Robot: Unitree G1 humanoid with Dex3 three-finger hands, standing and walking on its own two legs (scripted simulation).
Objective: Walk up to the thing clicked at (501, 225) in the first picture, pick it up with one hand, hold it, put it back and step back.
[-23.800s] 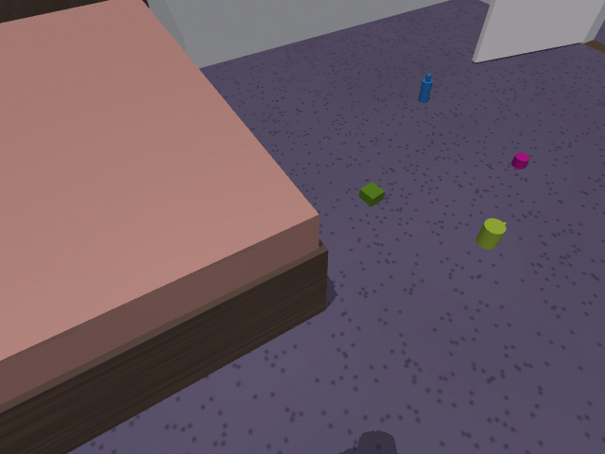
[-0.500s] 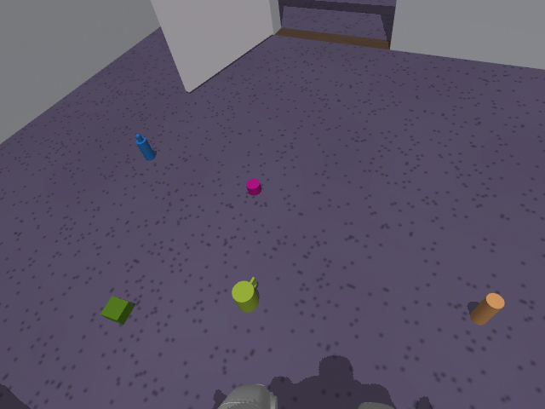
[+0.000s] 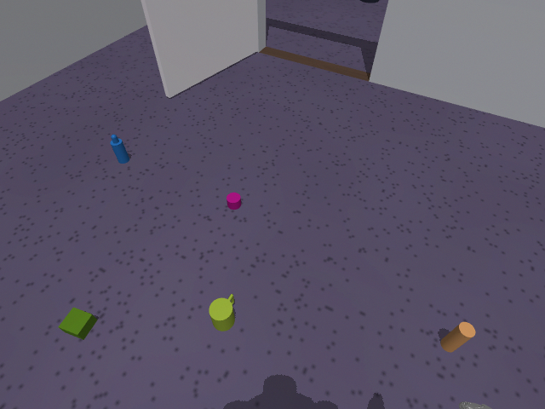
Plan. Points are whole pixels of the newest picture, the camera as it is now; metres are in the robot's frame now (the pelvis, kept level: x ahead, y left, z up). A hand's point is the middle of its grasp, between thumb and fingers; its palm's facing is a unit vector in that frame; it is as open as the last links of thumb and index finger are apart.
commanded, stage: walk up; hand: left
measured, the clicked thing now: (224, 310) +0.55 +0.21 -0.71
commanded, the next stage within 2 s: stand in 1.14 s
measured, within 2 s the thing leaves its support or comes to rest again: neither
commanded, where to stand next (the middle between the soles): +0.07 -0.01 m, yaw -1 degrees
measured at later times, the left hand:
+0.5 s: hand out of the picture +0.10 +0.24 -0.14, palm faces -0.04 -0.93 -0.35, open 7.4 cm
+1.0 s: hand out of the picture +0.12 +0.24 -0.14, palm faces -0.05 -0.94 -0.34, open 7.4 cm
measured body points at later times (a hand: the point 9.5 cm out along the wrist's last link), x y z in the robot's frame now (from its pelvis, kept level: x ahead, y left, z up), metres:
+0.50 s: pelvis +0.02 -0.01 +0.02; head +0.02 -0.02 +0.47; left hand +0.10 +0.29 -0.11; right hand +0.10 -0.32 -0.12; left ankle +0.04 +0.13 -0.73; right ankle +0.03 -0.15 -0.73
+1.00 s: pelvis +0.02 -0.01 +0.02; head +0.03 -0.01 +0.47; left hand +0.12 +0.29 -0.11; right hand +0.09 -0.31 -0.12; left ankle +0.04 +0.13 -0.73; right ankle +0.03 -0.15 -0.73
